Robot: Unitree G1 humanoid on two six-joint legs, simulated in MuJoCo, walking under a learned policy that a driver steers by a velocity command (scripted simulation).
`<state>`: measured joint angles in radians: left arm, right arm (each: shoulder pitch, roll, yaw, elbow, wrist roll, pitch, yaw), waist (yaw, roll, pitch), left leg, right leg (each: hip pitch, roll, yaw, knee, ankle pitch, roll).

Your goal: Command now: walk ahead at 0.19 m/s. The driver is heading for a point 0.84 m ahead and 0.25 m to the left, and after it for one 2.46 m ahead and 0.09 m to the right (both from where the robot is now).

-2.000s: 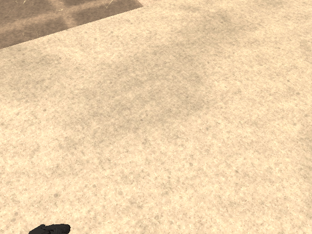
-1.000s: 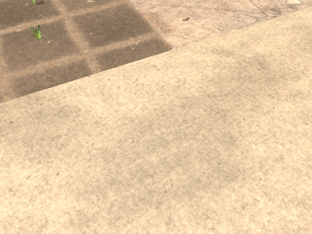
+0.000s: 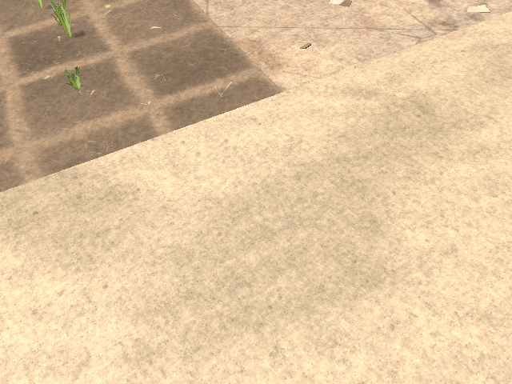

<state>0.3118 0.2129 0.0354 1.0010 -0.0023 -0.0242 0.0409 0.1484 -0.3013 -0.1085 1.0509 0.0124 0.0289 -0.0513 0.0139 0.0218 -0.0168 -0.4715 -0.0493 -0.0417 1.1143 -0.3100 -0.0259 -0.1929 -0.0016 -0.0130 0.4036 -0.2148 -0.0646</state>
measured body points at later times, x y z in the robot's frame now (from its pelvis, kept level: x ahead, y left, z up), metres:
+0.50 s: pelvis +0.03 +0.05 +0.00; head +0.04 +0.07 +0.45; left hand +0.09 +0.33 -0.15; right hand +0.03 -0.20 -0.14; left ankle -0.01 +0.14 -0.75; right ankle +0.06 -0.09 -0.70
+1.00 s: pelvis +0.09 +0.03 -0.02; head +0.09 +0.03 +0.43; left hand +0.17 +0.28 -0.17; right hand +0.09 -0.23 -0.18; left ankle -0.01 +0.14 -0.75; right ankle +0.11 -0.09 -0.75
